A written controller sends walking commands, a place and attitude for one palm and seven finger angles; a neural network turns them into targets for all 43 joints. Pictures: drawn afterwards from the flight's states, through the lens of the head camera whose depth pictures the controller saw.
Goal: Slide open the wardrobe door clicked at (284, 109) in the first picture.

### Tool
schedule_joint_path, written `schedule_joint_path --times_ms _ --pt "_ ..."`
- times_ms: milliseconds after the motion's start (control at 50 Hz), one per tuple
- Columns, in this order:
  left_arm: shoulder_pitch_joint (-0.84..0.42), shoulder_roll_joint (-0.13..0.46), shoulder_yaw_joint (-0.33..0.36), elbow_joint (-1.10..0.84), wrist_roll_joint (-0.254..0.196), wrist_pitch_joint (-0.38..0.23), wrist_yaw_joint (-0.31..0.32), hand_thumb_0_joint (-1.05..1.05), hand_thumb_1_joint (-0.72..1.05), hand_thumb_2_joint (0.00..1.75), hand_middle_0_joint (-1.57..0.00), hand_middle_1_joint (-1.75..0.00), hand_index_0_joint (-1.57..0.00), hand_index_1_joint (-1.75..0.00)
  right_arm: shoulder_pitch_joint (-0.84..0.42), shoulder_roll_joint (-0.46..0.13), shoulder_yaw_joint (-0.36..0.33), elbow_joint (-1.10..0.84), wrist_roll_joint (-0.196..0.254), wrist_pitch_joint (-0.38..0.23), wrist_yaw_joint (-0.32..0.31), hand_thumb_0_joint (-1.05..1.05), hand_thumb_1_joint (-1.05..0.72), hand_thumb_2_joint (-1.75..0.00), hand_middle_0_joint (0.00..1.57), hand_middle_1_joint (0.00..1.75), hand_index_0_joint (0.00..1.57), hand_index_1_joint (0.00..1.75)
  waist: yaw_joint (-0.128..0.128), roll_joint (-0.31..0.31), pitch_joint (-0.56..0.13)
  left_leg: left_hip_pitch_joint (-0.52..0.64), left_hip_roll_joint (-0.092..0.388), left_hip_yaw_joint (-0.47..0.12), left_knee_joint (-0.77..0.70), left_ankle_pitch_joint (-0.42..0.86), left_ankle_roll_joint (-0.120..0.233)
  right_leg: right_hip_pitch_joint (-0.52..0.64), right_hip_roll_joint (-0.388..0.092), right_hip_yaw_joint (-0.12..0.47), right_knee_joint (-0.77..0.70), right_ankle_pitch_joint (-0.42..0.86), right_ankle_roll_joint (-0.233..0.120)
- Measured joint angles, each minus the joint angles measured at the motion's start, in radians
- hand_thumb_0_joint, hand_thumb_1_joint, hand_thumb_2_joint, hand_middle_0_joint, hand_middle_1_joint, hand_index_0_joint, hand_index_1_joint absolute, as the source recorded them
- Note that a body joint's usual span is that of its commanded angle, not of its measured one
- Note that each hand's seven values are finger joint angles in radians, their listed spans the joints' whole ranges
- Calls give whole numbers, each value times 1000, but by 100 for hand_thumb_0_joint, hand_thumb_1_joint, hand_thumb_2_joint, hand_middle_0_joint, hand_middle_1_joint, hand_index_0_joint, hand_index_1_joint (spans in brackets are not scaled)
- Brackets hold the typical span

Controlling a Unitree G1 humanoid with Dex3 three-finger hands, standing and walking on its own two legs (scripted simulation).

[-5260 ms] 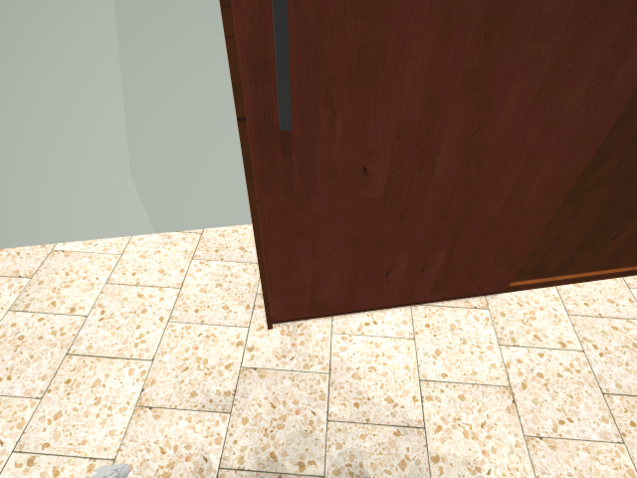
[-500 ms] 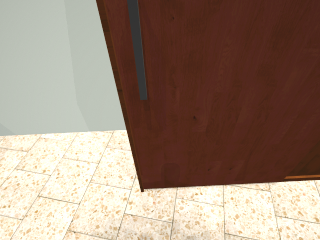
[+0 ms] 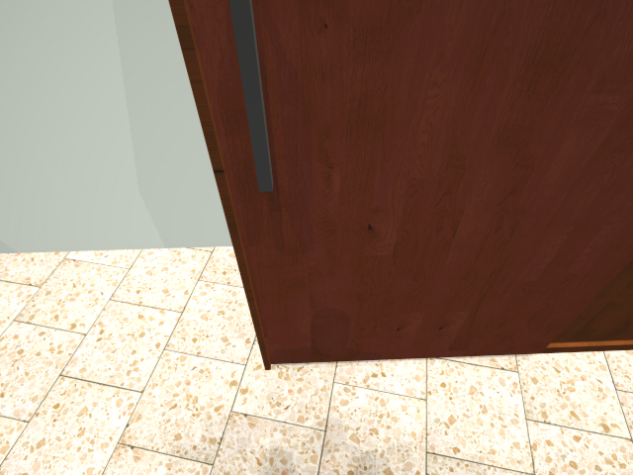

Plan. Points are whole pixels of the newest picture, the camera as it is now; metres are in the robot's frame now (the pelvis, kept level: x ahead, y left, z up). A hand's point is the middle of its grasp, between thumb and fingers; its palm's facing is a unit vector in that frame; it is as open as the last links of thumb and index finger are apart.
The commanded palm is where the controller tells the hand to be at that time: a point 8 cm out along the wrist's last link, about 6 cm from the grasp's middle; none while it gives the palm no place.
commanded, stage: look again from close up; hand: left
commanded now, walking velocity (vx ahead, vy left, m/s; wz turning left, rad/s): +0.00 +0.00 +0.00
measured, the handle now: (254, 82) +0.54 +0.12 +0.23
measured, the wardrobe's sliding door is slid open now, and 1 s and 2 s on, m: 0.00 0.00 0.00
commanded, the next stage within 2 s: shuffle to correct the standing spot in 0.80 s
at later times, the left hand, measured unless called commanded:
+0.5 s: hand out of the picture +0.00 +0.17 -0.17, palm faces +0.02 -0.98 -0.21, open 7.4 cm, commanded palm none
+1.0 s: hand out of the picture +0.00 +0.17 -0.17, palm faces +0.03 -0.98 -0.20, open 7.4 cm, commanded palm none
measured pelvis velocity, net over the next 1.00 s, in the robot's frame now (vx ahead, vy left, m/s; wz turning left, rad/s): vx -0.01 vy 0.00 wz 0.01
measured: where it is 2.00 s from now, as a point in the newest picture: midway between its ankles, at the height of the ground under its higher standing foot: outside the picture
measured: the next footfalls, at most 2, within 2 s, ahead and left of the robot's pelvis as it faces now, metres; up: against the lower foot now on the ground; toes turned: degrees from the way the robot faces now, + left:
left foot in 1.86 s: +0.19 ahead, +0.07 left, +0.00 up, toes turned +8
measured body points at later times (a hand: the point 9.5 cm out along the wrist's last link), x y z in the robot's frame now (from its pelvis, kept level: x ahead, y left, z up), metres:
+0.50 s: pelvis -0.01 -0.01 +0.00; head +0.00 -0.01 +0.45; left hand +0.00 +0.22 -0.15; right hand -0.01 -0.23 -0.16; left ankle -0.03 +0.14 -0.74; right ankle +0.01 -0.09 -0.74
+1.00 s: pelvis -0.01 +0.00 +0.00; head +0.00 +0.00 +0.45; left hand +0.00 +0.23 -0.16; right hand -0.01 -0.22 -0.16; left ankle -0.03 +0.14 -0.74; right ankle +0.01 -0.09 -0.74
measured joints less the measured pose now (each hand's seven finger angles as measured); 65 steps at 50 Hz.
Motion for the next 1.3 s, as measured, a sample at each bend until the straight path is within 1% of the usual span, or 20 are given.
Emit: schedule_joint_path --times_ms 360,660,960,1120,1180,1240,1300 --pt "25 6 2 14 0 7 -4 1 91 90 -20 -30 -20 -30 0 16 4 16 -1 7 3 0 -91 -90 20 29 20 30 8 -6 4 -9 18 -8 -12 24 -14 3 19 -10 -34 32 -16" --pt "29 4 6 11 0 6 -3 1 91 90 -20 -30 -20 -30 30 31 4 29 -1 5 3 0 -91 -90 20 29 20 30 6 -13 4 -18 15 -11 -12 27 -12 -3 16 -12 -38 36 -14" --pt "21 2 8 9 1 7 -2 0 91 90 -20 -30 -20 -30 19 34 3 22 -2 1 -1 0 -91 -90 20 29 20 30 7 -18 3 -21 10 -11 -7 20 -8 -7 10 -11 -29 27 -9" --pt "77 -8 25 0 9 21 -8 0 91 90 -20 -30 -20 -30 71 64 -1 16 -14 19 8 0 -91 -90 20 29 20 30 6 -31 -30 -67 10 -40 108 -65 9 -27 5 -38 53 -50 -9" --pt "104 -9 31 4 9 21 -10 0 91 90 -20 -30 -20 -30 96 81 -2 17 -14 14 9 0 -91 -90 20 29 20 30 5 -47 -34 -73 5 -49 141 -97 2 -31 -3 -46 91 -88 -4" --pt "126 -9 33 14 11 20 -14 0 91 90 -20 -30 -20 -30 117 98 -3 20 -13 -2 4 0 -91 -90 20 29 20 30 3 -66 -35 -64 -7 -45 149 -122 4 -43 -17 -40 144 -130 -1" --pt "121 -13 36 20 14 25 -18 1 91 90 -20 -30 -19 -30 129 111 -6 20 -17 -16 -9 0 -91 -90 20 29 20 30 -12 -62 -19 -44 -7 -47 134 -131 3 -83 -7 -23 243 -222 -7"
